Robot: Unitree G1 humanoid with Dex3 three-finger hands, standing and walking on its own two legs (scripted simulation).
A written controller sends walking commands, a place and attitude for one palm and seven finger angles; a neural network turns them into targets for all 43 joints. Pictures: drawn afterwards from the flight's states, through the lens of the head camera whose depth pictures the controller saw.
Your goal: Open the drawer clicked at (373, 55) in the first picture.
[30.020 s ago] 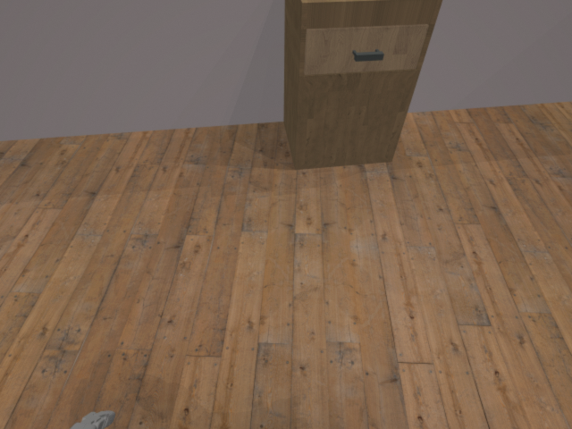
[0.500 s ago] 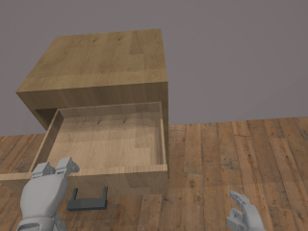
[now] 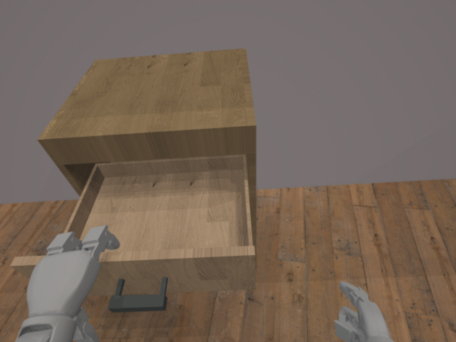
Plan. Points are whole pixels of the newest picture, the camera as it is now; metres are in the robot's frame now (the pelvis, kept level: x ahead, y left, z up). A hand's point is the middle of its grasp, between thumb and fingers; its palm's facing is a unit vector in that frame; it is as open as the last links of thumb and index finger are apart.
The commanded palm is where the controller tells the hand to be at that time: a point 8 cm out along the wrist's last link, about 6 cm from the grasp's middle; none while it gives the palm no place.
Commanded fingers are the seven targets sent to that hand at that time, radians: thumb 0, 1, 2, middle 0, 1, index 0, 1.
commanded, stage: draw the hand back to the body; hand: left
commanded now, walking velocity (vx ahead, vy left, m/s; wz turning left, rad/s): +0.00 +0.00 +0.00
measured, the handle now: (140, 292) +0.24 +0.24 -0.12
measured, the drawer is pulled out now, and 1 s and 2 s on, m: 0.29 0.29 0.29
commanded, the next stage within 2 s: step back with the hand held close in 1.18 s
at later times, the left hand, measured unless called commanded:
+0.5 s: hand (85, 249) +0.21 +0.22 +0.14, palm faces +0.33 -0.86 -0.39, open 12.7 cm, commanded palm +0.15 +0.27 +0.17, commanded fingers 0.00 0.09 0.56 -0.26 -0.82 -0.26 -0.82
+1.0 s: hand (63, 232) +0.21 +0.23 +0.18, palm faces +0.40 -0.81 -0.42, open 8.4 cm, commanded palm +0.16 +0.28 +0.21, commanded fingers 0.00 0.90 0.90 -0.20 -0.30 -0.20 -0.30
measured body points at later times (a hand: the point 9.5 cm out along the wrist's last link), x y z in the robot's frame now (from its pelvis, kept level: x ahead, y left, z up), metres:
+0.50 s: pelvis +0.02 +0.00 +0.02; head +0.02 -0.02 +0.47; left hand +0.18 +0.27 +0.16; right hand +0.21 -0.22 -0.06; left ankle +0.02 +0.12 -0.71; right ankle -0.04 -0.12 -0.71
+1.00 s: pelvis +0.03 -0.01 +0.03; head +0.03 -0.03 +0.48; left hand +0.18 +0.28 +0.20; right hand +0.24 -0.22 -0.05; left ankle +0.02 +0.12 -0.71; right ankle -0.04 -0.12 -0.71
